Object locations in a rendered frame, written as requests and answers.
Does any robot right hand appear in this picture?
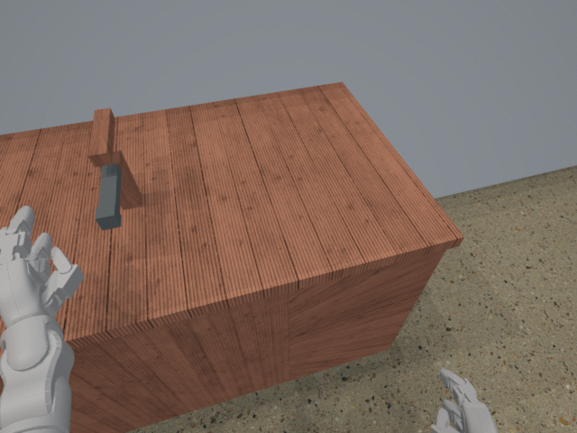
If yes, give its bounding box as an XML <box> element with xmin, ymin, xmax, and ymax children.
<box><xmin>431</xmin><ymin>368</ymin><xmax>499</xmax><ymax>433</ymax></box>

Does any left robot forearm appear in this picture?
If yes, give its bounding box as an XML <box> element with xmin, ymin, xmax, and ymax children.
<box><xmin>0</xmin><ymin>315</ymin><xmax>74</xmax><ymax>433</ymax></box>

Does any counter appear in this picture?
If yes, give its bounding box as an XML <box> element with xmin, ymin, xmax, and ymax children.
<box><xmin>0</xmin><ymin>82</ymin><xmax>464</xmax><ymax>433</ymax></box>

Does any robot left hand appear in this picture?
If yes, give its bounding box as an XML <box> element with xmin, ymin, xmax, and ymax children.
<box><xmin>0</xmin><ymin>206</ymin><xmax>85</xmax><ymax>328</ymax></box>

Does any tap lever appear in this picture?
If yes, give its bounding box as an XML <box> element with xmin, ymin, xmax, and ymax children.
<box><xmin>95</xmin><ymin>163</ymin><xmax>122</xmax><ymax>230</ymax></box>

